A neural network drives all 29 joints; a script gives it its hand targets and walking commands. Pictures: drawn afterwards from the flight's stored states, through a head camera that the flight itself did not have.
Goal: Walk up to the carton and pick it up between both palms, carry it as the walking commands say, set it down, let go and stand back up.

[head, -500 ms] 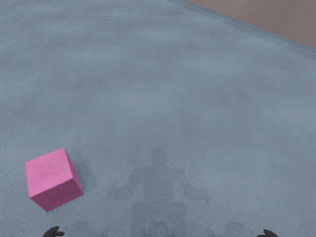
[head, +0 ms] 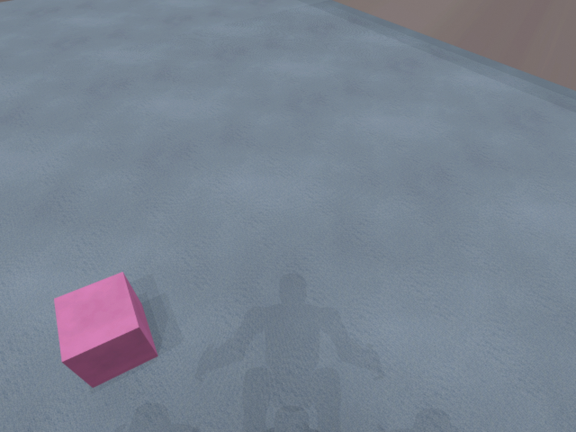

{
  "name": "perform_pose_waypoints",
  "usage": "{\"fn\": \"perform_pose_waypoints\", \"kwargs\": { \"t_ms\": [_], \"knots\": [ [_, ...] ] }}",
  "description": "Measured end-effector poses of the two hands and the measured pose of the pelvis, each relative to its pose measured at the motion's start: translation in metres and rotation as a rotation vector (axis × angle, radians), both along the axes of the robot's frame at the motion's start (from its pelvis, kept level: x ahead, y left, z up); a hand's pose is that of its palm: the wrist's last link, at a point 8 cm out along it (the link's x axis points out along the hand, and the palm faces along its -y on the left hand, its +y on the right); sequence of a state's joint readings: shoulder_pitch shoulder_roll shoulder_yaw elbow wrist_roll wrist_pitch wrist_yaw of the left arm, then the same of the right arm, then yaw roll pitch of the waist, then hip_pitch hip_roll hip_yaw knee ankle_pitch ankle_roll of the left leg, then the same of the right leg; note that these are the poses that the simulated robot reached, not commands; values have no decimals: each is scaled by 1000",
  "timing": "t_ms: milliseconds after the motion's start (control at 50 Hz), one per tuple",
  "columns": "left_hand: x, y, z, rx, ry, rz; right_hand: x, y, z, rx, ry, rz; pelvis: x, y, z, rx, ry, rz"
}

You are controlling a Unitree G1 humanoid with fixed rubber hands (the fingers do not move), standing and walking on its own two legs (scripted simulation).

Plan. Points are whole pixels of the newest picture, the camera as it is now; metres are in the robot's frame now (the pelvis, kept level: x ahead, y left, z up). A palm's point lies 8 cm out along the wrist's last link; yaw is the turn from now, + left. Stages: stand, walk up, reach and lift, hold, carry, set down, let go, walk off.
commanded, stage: stand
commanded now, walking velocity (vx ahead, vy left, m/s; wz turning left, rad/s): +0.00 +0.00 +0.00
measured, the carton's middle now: (108, 328) +0.60 +0.62 -0.66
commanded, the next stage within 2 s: walk up in 0.92 s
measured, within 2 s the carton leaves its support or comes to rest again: neither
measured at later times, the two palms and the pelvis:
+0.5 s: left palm out of the picture +0.09 +0.30 -0.10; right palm out of the picture +0.10 -0.30 -0.11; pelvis +0.00 +0.00 +0.00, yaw +0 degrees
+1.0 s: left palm out of the picture +0.09 +0.31 -0.10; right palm out of the picture +0.09 -0.30 -0.11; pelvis +0.00 +0.00 +0.00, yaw +0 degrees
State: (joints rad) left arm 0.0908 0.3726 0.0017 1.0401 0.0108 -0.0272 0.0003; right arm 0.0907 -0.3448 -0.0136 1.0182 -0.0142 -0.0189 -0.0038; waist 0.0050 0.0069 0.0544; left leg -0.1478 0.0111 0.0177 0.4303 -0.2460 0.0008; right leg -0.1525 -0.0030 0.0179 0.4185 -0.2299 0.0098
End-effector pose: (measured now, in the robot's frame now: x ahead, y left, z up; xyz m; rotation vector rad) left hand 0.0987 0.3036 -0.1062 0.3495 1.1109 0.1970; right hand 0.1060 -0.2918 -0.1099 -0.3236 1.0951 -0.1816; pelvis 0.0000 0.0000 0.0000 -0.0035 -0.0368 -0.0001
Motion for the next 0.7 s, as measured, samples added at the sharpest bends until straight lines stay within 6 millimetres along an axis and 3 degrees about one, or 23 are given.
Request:
{"fn": "perform_pose_waypoints", "kwargs": {
  "t_ms": [280,700],
  "knots": [
    [-8,4,2,11,24,17,-10,-5,0,-4,33,-24,-1,-1,3,-1,-6,-4],
    [-12,4,2,13,44,30,-10,-8,0,-7,46,-21,1,-3,4,-1,0,2]
  ]
}}
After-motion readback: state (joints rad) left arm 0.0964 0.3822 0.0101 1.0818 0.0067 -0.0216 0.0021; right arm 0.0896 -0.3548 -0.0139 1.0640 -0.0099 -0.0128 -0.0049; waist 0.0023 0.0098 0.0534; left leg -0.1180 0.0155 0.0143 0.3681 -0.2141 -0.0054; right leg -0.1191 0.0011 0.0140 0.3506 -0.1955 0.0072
